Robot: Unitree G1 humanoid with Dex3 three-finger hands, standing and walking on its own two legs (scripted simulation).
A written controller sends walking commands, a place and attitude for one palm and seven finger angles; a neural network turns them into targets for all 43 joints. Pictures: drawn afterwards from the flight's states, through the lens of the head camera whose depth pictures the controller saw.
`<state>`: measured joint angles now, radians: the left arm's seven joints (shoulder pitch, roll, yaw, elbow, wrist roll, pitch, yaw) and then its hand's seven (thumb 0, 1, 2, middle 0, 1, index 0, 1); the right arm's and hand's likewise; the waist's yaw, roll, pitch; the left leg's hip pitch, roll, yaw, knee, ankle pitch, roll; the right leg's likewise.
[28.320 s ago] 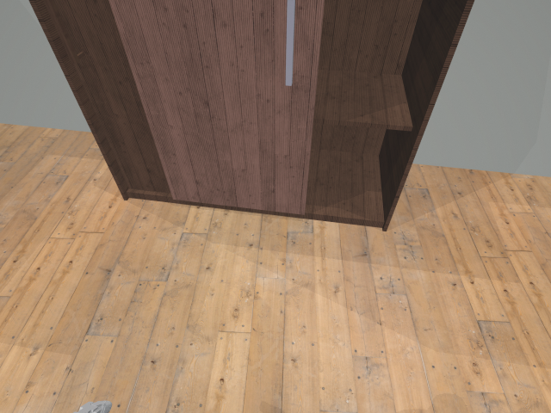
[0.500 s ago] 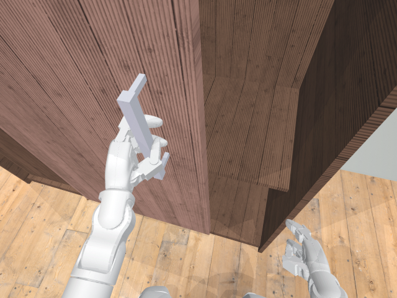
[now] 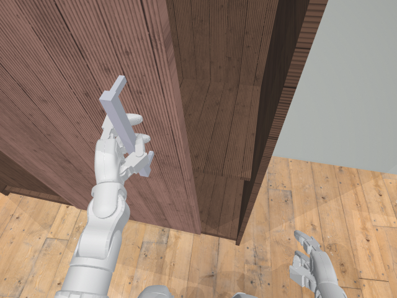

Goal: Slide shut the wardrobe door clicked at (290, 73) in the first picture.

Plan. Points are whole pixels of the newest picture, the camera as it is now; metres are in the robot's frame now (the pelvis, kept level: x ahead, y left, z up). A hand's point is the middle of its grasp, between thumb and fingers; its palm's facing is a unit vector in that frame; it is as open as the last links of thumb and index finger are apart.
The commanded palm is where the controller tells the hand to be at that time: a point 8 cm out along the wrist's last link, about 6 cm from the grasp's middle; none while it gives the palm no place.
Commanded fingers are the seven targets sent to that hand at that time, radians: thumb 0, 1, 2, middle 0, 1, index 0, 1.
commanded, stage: step sideways, sliding the door along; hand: left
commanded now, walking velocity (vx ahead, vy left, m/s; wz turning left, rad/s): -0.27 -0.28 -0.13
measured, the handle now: (134, 134) +0.39 +0.18 +0.09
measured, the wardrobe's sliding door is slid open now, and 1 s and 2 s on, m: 0.17 0.03 0.00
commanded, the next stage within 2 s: stop walking and hold the door there in 1.50 s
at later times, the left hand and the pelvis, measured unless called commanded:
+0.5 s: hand (182, 164) +0.32 +0.07 +0.10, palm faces +0.12 -0.99 -0.08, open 5.9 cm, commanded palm +0.30 +0.07 +0.10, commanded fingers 0.00 0.90 0.90 -0.45 -1.40 -0.45 -1.40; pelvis -0.04 -0.06 +0.00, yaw -3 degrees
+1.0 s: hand (216, 168) +0.32 +0.01 +0.10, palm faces +0.18 -0.98 -0.09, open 6.0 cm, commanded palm +0.29 +0.00 +0.10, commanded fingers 0.00 0.90 0.90 -0.45 -1.40 -0.45 -1.40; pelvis -0.07 -0.13 -0.01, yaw -3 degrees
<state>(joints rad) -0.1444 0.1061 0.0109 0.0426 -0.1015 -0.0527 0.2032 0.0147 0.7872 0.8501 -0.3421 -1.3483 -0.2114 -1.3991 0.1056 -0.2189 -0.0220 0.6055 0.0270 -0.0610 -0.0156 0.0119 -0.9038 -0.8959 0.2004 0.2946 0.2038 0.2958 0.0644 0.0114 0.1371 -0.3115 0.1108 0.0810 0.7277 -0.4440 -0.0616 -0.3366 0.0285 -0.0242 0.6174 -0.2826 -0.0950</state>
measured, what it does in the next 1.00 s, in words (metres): steps to the right: left foot, then left foot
